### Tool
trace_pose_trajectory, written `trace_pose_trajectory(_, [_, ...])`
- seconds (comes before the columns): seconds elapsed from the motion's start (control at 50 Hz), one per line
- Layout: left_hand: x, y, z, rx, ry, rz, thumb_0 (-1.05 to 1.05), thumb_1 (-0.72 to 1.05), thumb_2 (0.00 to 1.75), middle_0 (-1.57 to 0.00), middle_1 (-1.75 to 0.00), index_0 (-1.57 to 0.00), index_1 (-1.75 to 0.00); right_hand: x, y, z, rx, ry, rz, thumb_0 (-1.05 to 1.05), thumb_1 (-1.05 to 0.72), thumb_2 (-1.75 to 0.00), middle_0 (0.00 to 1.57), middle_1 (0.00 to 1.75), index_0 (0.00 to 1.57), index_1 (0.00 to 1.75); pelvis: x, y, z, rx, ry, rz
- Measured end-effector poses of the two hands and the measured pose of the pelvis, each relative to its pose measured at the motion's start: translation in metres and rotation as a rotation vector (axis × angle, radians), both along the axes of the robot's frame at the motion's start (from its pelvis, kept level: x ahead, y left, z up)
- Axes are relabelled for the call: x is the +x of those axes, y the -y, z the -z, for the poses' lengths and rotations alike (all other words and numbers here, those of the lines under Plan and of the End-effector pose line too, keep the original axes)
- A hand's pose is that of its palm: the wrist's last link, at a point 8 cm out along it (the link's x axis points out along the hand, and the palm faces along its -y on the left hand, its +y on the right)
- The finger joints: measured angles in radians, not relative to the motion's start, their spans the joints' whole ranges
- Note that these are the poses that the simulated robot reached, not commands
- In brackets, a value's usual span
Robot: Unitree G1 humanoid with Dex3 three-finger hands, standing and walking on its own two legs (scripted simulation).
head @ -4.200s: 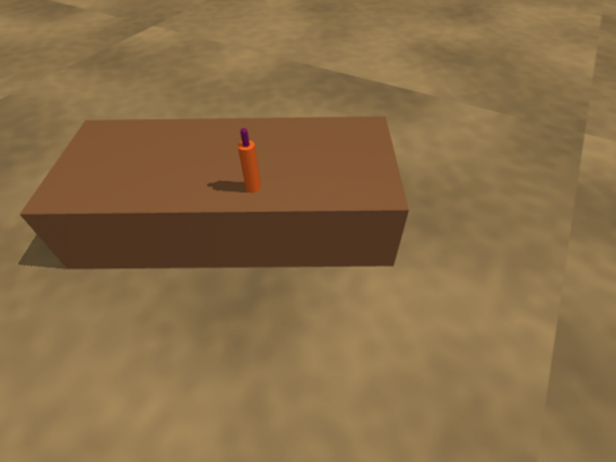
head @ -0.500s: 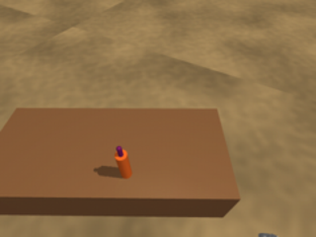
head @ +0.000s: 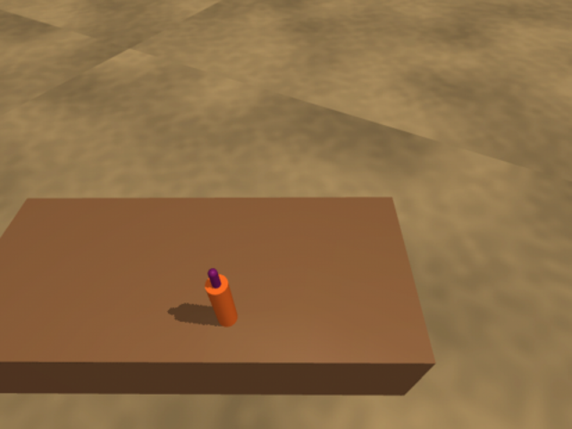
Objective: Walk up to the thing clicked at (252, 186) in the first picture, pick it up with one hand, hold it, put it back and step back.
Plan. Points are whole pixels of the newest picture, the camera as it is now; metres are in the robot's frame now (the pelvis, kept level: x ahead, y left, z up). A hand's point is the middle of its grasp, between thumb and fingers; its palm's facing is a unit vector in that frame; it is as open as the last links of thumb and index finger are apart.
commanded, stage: stand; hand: left
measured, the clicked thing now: (220, 296) +0.48 +0.18 -0.33
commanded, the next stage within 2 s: none
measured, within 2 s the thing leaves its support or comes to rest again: neither
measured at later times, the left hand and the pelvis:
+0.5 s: hand out of the picture +0.08 +0.24 -0.16, palm faces -0.02 -0.94 -0.33, open 7.3 cm; pelvis +0.01 -0.01 +0.00, yaw +0 degrees
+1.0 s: hand out of the picture +0.09 +0.24 -0.15, palm faces -0.01 -0.94 -0.34, open 7.3 cm; pelvis +0.01 -0.01 +0.00, yaw +0 degrees
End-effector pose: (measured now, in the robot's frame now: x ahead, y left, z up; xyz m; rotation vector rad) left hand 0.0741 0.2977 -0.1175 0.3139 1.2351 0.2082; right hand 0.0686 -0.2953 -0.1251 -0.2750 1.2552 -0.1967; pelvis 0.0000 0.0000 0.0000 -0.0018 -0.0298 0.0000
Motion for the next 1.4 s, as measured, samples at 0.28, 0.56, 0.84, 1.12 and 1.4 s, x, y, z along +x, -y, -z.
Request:
trace_pose_trajectory(0.28, [0.004,0.008,0.001,-0.014,0.010,0.001,0.00,0.91,0.90,-0.20,-0.30,-0.20,-0.29,0.024,0.005,-0.008,-0.013,0.058,-0.036,0.00,-0.91,-0.89,0.21,0.29,0.21,0.30,0.005,0.007,-0.001,-0.001,0.003,-0.004])
trace_pose_trajectory(0.56, [-0.001,0.011,0.003,-0.014,-0.018,-0.004,0.00,0.91,0.90,-0.20,-0.30,-0.20,-0.30,0.019,0.010,-0.007,-0.022,0.027,-0.036,0.00,-0.91,-0.89,0.20,0.29,0.21,0.30,0.009,0.010,-0.002,-0.002,-0.002,-0.005])
trace_pose_trajectory(0.84, [0.005,0.011,0.000,-0.009,-0.003,-0.003,0.00,0.91,0.90,-0.20,-0.30,-0.20,-0.29,0.017,0.010,-0.005,-0.016,0.018,-0.038,0.01,-0.91,-0.89,0.21,0.29,0.21,0.30,0.011,0.012,-0.002,-0.002,0.000,-0.007])
trace_pose_trajectory(1.12, [0.002,0.012,0.000,-0.008,-0.010,-0.005,0.00,0.91,0.90,-0.20,-0.30,-0.20,-0.30,0.019,0.011,-0.005,-0.016,0.020,-0.040,0.00,-0.91,-0.89,0.21,0.29,0.21,0.30,0.013,0.013,-0.002,0.000,-0.001,-0.006])
trace_pose_trajectory(1.4, [0.001,0.014,0.000,-0.008,-0.019,-0.009,0.00,0.91,0.90,-0.20,-0.30,-0.20,-0.30,0.020,0.013,-0.004,-0.017,0.011,-0.043,0.00,-0.91,-0.89,0.21,0.30,0.21,0.30,0.015,0.014,-0.002,0.000,-0.003,-0.007])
